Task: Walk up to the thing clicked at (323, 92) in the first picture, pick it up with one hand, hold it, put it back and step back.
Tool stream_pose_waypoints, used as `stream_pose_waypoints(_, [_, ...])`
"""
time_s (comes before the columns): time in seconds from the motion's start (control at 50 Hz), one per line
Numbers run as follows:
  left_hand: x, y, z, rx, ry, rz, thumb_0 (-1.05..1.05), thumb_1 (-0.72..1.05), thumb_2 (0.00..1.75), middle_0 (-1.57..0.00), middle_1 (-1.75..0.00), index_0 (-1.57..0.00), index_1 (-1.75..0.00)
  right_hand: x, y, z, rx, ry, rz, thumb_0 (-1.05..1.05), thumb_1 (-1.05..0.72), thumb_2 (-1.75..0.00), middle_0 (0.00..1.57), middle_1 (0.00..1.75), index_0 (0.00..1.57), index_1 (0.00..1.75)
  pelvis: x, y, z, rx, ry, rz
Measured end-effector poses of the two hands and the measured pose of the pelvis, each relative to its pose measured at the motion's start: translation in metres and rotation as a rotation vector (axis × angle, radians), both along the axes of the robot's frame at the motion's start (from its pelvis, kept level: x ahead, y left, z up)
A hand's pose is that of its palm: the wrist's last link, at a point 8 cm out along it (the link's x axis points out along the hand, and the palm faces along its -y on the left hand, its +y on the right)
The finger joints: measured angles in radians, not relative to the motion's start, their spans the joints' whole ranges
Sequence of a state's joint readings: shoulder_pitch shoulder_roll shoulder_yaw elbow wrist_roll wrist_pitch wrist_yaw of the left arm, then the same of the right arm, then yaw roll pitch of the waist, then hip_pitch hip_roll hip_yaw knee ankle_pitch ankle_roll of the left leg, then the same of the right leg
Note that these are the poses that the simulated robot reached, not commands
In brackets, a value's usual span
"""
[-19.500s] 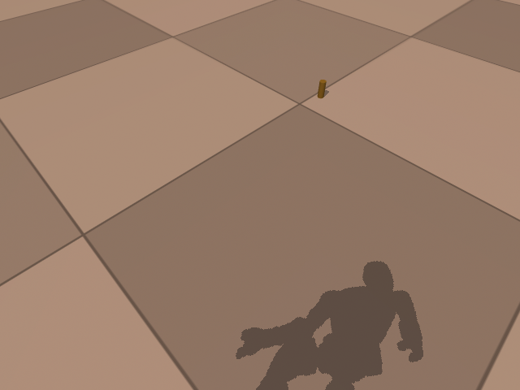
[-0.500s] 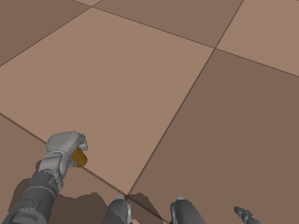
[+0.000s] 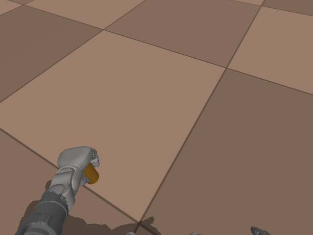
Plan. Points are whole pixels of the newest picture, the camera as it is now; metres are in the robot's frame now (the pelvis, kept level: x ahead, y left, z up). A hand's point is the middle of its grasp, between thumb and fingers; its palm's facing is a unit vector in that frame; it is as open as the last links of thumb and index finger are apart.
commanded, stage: hold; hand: left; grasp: from above
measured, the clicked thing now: (86, 170) +0.34 +0.23 -0.10
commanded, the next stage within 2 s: crouch in 1.90 s
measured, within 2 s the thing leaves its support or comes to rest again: neither
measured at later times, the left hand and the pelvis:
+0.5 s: hand (79, 165) +0.32 +0.22 -0.03, palm faces -0.43 -0.06 -0.90, open 7.0 cm; pelvis +0.01 +0.00 +0.02, yaw -1 degrees
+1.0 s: hand (78, 167) +0.30 +0.21 +0.00, palm faces -0.43 -0.06 -0.90, open 7.0 cm; pelvis +0.00 -0.01 +0.03, yaw -1 degrees
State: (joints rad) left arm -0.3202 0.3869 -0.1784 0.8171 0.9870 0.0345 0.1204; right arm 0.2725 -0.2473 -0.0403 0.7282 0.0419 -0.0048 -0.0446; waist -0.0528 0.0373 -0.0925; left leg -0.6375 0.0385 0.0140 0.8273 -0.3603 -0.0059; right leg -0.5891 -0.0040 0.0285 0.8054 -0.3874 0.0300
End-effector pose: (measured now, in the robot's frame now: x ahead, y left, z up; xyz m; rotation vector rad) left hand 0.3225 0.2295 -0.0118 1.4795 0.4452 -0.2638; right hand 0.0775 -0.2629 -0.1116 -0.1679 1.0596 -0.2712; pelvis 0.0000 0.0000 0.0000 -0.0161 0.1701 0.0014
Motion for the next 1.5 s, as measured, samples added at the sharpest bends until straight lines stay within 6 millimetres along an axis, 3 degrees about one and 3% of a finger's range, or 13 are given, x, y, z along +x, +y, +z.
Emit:
stream_pose_waypoints(0.48, [0.003, -0.007, 0.043, 0.006, -0.009, -0.045, -0.02, 0.29, 0.45, -0.94, -0.58, -0.92, -0.55, 0.04, 0.0, 0.025, 0.023, -0.089, 0.015, 0.01, -0.91, -0.91, 0.2, 0.3, 0.2, 0.3, 0.011, 0.0, 0.019, 0.012, -0.075, -0.012])
stream_pose_waypoints(0.98, [-0.014, -0.015, 0.065, -0.003, -0.009, -0.062, -0.02, 0.3, 0.44, -0.93, -0.59, -0.92, -0.55, 0.054, 0.004, 0.034, 0.049, -0.139, 0.046, 0.01, -0.91, -0.91, 0.2, 0.3, 0.2, 0.3, 0.005, -0.006, 0.027, 0.02, -0.122, -0.014])
stream_pose_waypoints(1.5, [-0.016, -0.022, 0.083, -0.005, -0.014, -0.066, -0.01, 0.31, 0.43, -0.92, -0.59, -0.91, -0.55, 0.067, 0.001, 0.044, 0.052, -0.174, 0.054, 0.01, -0.92, -0.91, 0.2, 0.3, 0.2, 0.3, 0.006, -0.011, 0.034, 0.024, -0.156, -0.013])
